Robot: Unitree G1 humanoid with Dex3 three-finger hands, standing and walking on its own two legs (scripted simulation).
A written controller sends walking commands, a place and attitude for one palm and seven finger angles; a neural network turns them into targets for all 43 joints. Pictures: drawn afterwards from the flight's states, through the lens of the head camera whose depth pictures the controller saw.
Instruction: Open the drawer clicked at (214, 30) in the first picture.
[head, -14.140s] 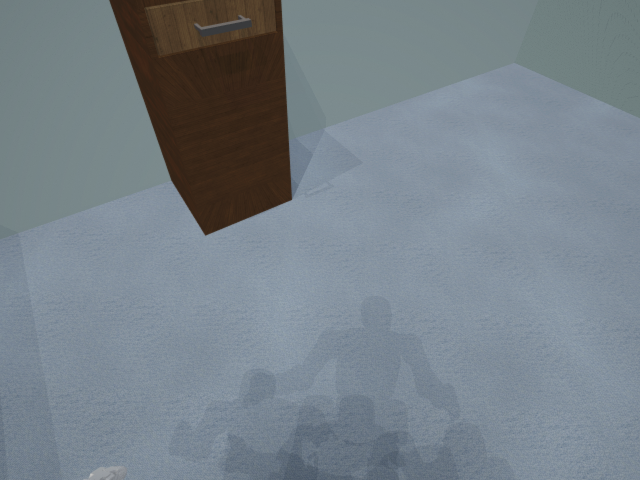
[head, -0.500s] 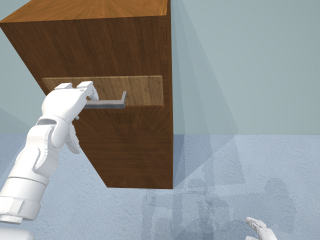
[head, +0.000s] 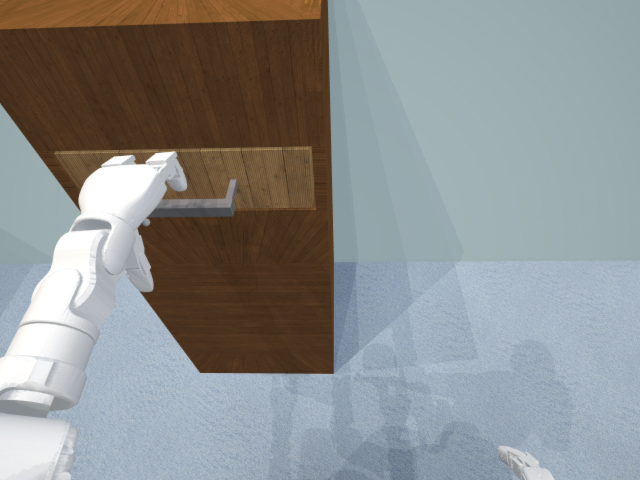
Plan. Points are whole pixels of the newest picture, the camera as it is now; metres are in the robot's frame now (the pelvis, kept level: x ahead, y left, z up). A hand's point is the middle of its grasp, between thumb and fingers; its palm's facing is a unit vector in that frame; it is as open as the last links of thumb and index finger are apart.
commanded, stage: move the hooked fingers above the handle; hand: left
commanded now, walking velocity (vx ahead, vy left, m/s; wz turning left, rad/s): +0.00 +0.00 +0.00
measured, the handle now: (185, 197) +0.50 +0.25 +0.06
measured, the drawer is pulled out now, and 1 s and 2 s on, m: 0.00 0.00 0.00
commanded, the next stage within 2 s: lower the fingers behind the handle in 1.10 s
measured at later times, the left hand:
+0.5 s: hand (171, 196) +0.45 +0.25 +0.11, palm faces -0.03 -0.04 -1.00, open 13.8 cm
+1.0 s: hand (162, 194) +0.45 +0.26 +0.11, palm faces -0.03 -0.04 -1.00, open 13.8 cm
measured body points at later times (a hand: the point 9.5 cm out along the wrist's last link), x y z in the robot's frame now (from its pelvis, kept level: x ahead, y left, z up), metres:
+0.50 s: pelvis +0.00 +0.01 -0.01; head +0.04 -0.01 +0.44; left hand +0.45 +0.25 +0.16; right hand +0.06 -0.26 -0.14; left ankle +0.03 +0.10 -0.73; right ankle -0.05 -0.10 -0.73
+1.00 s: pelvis +0.01 +0.00 -0.01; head +0.05 -0.01 +0.44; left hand +0.45 +0.26 +0.16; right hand +0.07 -0.27 -0.13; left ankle +0.03 +0.10 -0.73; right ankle -0.05 -0.10 -0.73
